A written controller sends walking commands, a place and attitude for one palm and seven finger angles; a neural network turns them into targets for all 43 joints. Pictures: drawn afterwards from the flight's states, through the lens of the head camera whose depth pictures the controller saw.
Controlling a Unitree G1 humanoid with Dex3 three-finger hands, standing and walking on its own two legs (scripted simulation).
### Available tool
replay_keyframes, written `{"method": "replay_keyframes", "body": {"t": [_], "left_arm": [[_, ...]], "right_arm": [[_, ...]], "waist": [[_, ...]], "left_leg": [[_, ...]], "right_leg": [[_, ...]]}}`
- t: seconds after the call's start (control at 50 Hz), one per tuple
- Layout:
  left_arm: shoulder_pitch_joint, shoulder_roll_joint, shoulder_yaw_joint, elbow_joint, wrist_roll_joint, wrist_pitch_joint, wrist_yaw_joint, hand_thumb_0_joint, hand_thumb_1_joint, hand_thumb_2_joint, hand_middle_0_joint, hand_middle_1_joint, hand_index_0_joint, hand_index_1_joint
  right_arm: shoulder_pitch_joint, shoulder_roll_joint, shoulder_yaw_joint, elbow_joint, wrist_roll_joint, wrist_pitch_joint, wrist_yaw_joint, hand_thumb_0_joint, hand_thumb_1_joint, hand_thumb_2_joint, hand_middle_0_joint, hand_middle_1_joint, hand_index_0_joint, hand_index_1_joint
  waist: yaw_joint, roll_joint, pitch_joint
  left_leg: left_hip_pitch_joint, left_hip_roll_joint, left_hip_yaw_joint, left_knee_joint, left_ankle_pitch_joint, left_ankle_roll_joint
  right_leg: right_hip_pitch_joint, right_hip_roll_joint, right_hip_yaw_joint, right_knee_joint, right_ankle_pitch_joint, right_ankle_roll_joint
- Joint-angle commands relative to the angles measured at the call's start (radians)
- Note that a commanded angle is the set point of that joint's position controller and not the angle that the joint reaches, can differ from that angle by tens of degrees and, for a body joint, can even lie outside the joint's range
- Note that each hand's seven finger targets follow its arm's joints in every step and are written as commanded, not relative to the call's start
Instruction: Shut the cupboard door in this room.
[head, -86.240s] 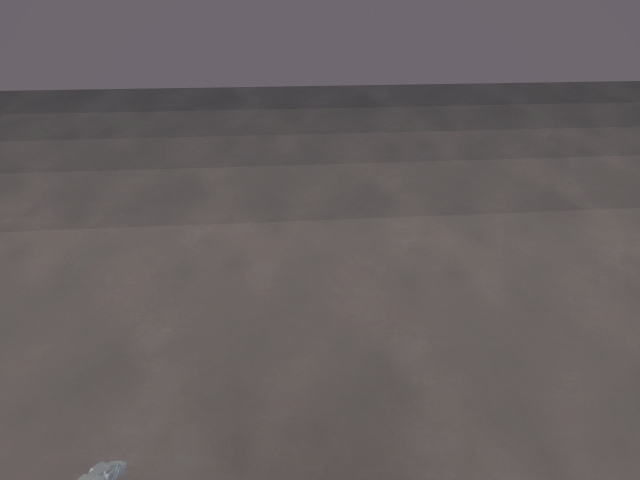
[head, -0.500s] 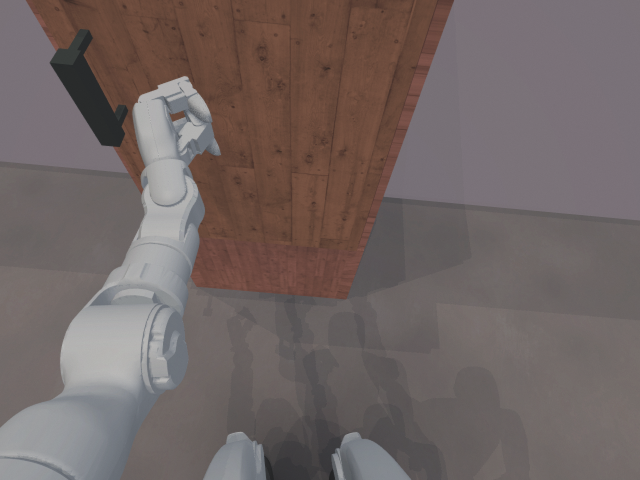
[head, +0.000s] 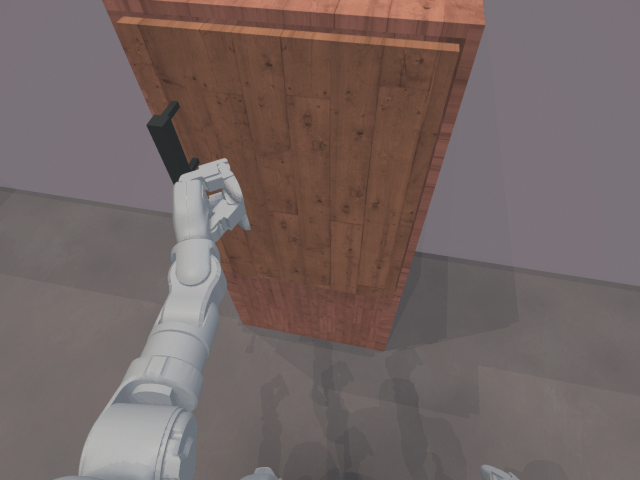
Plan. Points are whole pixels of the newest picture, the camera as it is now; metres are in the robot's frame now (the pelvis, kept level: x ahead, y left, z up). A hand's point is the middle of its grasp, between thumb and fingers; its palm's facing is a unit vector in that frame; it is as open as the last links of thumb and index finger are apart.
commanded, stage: draw the hand back to the body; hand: left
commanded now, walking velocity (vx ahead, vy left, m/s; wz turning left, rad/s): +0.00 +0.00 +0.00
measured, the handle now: (178, 146) +0.59 +0.21 +0.08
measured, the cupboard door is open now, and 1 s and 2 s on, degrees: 0 0 0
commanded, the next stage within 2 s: step back with the hand held close in 1.38 s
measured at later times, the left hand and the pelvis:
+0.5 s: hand (132, 285) +0.29 +0.18 +0.15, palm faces +0.13 -0.97 -0.22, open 3.1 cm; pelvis -0.01 +0.01 +0.04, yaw +1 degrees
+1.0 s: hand out of the picture +0.19 +0.30 +0.21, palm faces +0.43 -0.81 -0.41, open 6.1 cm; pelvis +0.01 +0.04 +0.05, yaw +1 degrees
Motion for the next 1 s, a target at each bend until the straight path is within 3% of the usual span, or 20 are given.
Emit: {"method": "replay_keyframes", "body": {"t": [0.0,0.02,0.04,0.06,0.1,0.14,0.18,0.2,0.24,0.26,0.28,0.3,0.42,0.46,0.68,0.74,0.76,0.86,0.92,0.98], "left_arm": [[-0.294,0.164,0.019,-0.361,-0.049,-0.011,-0.048,0.0,0.9,0.9,-1.3,-1.5,-1.3,-1.5],[-0.273,0.166,0.013,-0.404,-0.057,-0.011,-0.06,0.0,0.9,0.9,-1.3,-1.5,-1.3,-1.5],[-0.261,0.174,0.003,-0.453,-0.059,-0.014,-0.071,0.0,0.9,0.9,-1.3,-1.5,-1.3,-1.5],[-0.239,0.14,-0.037,-0.477,-0.063,-0.012,-0.085,0.0,0.9,0.9,-1.3,-1.5,-1.3,-1.5],[-0.165,0.123,-0.059,-0.521,-0.082,-0.004,-0.109,0.0,0.9,0.9,-1.3,-1.5,-1.3,-1.5],[-0.058,0.16,-0.031,-0.52,-0.101,0.028,-0.128,0.0,0.9,0.9,-1.3,-1.5,-1.3,-1.5],[-0.021,0.16,-0.035,-0.578,-0.119,0.057,-0.146,0.0,0.9,0.9,-1.3,-1.5,-1.3,-1.5],[0.015,0.186,-0.008,-0.6,-0.128,0.072,-0.148,0.0,0.9,0.9,-1.273,-1.47,-1.273,-1.47],[0.049,0.219,0.011,-0.662,-0.132,0.096,-0.152,0.0,0.9,0.9,-1.217,-1.41,-1.217,-1.41],[0.071,0.202,-0.002,-0.7,-0.139,0.105,-0.156,0.0,0.9,0.9,-1.19,-1.38,-1.19,-1.38],[0.1,0.235,0.036,-0.724,-0.146,0.114,-0.157,0.0,0.9,0.9,-1.163,-1.35,-1.163,-1.35],[0.156,0.316,-0.03,-0.778,-0.056,0.13,-0.154,0.0,0.9,0.9,-1.135,-1.32,-1.135,-1.32],[0.342,0.322,0.002,-0.904,-0.047,0.198,-0.145,0.0,0.9,0.9,-0.97,-1.14,-0.97,-1.14],[0.399,0.313,-0.004,-0.948,-0.045,0.211,-0.146,0.0,0.9,0.9,-0.915,-1.08,-0.915,-1.08],[0.647,0.373,0.102,-1.21,-0.035,0.249,-0.121,0.0,0.9,0.9,-0.613,-0.75,-0.613,-0.75],[0.733,0.417,0.169,-1.253,-0.035,0.25,-0.114,0.0,0.9,0.9,-0.53,-0.66,-0.53,-0.66],[0.755,0.393,0.158,-1.272,-0.037,0.249,-0.114,0.0,0.9,0.9,-0.502,-0.63,-0.502,-0.63],[0.882,0.432,0.241,-1.335,-0.039,0.249,-0.107,0.0,0.9,0.9,-0.365,-0.48,-0.365,-0.48],[0.945,0.458,0.296,-1.353,-0.043,0.244,-0.102,0.0,0.9,0.9,-0.282,-0.39,-0.282,-0.39],[0.996,0.488,0.35,-1.381,-0.045,0.236,-0.097,0.0,0.9,0.9,-0.2,-0.3,-0.2,-0.3]], "right_arm": [[0.036,-0.131,-0.039,-0.114,0.027,-0.028,-0.03,0.0,-0.9,-0.9,0.2,0.3,0.2,0.3],[0.024,-0.131,-0.039,-0.116,0.03,-0.035,-0.036,0.0,-0.9,-0.9,0.2,0.3,0.2,0.3],[0.011,-0.132,-0.037,-0.119,0.034,-0.041,-0.041,0.0,-0.9,-0.9,0.2,0.3,0.2,0.3],[-0.006,-0.124,-0.033,-0.117,0.038,-0.049,-0.044,0.0,-0.9,-0.9,0.2,0.3,0.2,0.3],[-0.023,-0.123,-0.032,-0.117,0.044,-0.067,-0.048,0.0,-0.9,-0.9,0.2,0.3,0.2,0.3],[-0.045,-0.13,-0.026,-0.12,0.052,-0.075,-0.057,0.0,-0.9,-0.9,0.2,0.3,0.2,0.3],[-0.082,-0.126,-0.017,-0.132,0.061,-0.081,-0.062,0.0,-0.9,-0.9,0.2,0.3,0.2,0.3],[-0.095,-0.128,-0.014,-0.137,0.063,-0.084,-0.066,0.0,-0.9,-0.9,0.2,0.3,0.2,0.3],[-0.124,-0.13,-0.008,-0.148,0.067,-0.087,-0.075,0.0,-0.9,-0.9,0.2,0.3,0.2,0.3],[-0.145,-0.122,-0.003,-0.158,0.069,-0.092,-0.076,0.0,-0.9,-0.9,0.2,0.3,0.2,0.3],[-0.155,-0.123,-0.002,-0.161,0.07,-0.095,-0.08,0.0,-0.9,-0.9,0.2,0.3,0.2,0.3],[-0.187,-0.102,-0.002,-0.163,0.07,-0.066,-0.094,0.0,-0.9,-0.9,0.2,0.3,0.2,0.3],[-0.256,-0.089,0.019,-0.18,0.07,-0.037,-0.132,0.0,-0.9,-0.9,0.2,0.3,0.2,0.3],[-0.263,-0.087,0.025,-0.182,0.069,-0.041,-0.134,0.0,-0.9,-0.9,0.2,0.3,0.2,0.3],[-0.275,-0.09,0.034,-0.182,0.046,-0.082,-0.129,0.0,-0.9,-0.9,0.2,0.3,0.2,0.3],[-0.279,-0.096,0.028,-0.174,0.04,-0.097,-0.127,0.0,-0.9,-0.9,0.2,0.3,0.2,0.3],[-0.277,-0.09,0.032,-0.177,0.042,-0.098,-0.126,0.0,-0.9,-0.9,0.2,0.3,0.2,0.3],[-0.268,-0.093,0.025,-0.17,0.04,-0.118,-0.12,0.0,-0.9,-0.9,0.2,0.3,0.2,0.3],[-0.271,-0.094,0.02,-0.17,0.043,-0.126,-0.121,0.0,-0.9,-0.9,0.2,0.3,0.2,0.3],[-0.267,-0.096,0.016,-0.167,0.046,-0.139,-0.124,0.0,-0.9,-0.9,0.2,0.3,0.2,0.3]], "waist": [[0.002,-0.14,-0.3],[0.001,-0.142,-0.299],[0.009,-0.094,-0.296],[0.005,-0.052,-0.282],[0.011,-0.061,-0.256],[0.026,-0.095,-0.212],[0.037,-0.078,-0.176],[0.051,-0.101,-0.173],[0.062,-0.074,-0.153],[0.064,-0.069,-0.149],[0.075,-0.081,-0.152],[0.059,-0.143,-0.127],[0.07,-0.095,-0.018],[0.073,-0.044,-0.008],[0.095,0.018,0.003],[0.107,0.007,0.017],[0.104,0.025,0.013],[0.114,0.031,0.022],[0.122,0.002,0.047],[0.129,0.034,0.049]], "left_leg": [[0.304,-0.032,0.004,-0.1,0.294,0.04],[0.322,-0.031,0.003,-0.108,0.288,0.041],[0.353,-0.031,0.004,-0.118,0.292,0.042],[0.381,-0.029,0.001,-0.128,0.286,0.041],[0.412,-0.027,-0.004,-0.147,0.273,0.042],[0.406,-0.028,-0.005,-0.169,0.244,0.044],[0.412,-0.03,-0.002,-0.198,0.219,0.043],[0.413,-0.032,-0.003,-0.207,0.217,0.043],[0.43,-0.032,-0.001,-0.227,0.209,0.044],[0.44,-0.033,-0.001,-0.235,0.211,0.044],[0.445,-0.033,-0.001,-0.242,0.212,0.043],[0.452,-0.029,-0.016,-0.294,0.203,0.039],[0.583,-0.02,-0.012,-0.399,0.23,0.047],[0.627,-0.017,-0.018,-0.429,0.247,0.045],[0.723,0.001,-0.047,-0.507,0.347,0.032],[0.716,0.004,-0.051,-0.512,0.358,0.03],[0.718,0.004,-0.052,-0.515,0.365,0.028],[0.705,0.012,-0.06,-0.518,0.392,0.021],[0.683,0.013,-0.06,-0.518,0.374,0.02],[0.676,0.016,-0.065,-0.52,0.368,0.014]], "right_leg": [[0.246,-0.033,0.03,-0.196,0.67,0.073],[0.254,-0.034,0.031,-0.208,0.657,0.074],[0.254,-0.032,0.032,-0.217,0.628,0.067],[0.236,-0.031,0.023,-0.224,0.587,0.06],[0.233,-0.029,0.016,-0.249,0.542,0.058],[0.245,-0.032,0.023,-0.281,0.499,0.064],[0.255,-0.04,0.025,-0.306,0.453,0.061],[0.273,-0.041,0.025,-0.315,0.443,0.059],[0.282,-0.043,0.027,-0.331,0.404,0.055],[0.291,-0.047,0.027,-0.335,0.412,0.056],[0.306,-0.047,0.028,-0.341,0.413,0.056],[0.341,-0.093,0.096,-0.414,0.459,0.086],[0.381,-0.073,0.046,-0.502,0.415,0.066],[0.397,-0.061,0.03,-0.518,0.385,0.05],[0.473,-0.048,-0.008,-0.554,0.431,0.031],[0.482,-0.044,-0.009,-0.57,0.435,0.031],[0.494,-0.05,-0.012,-0.558,0.435,0.03],[0.508,-0.05,-0.018,-0.555,0.444,0.03],[0.499,-0.047,-0.021,-0.557,0.431,0.031],[0.502,-0.045,-0.022,-0.555,0.414,0.03]]}}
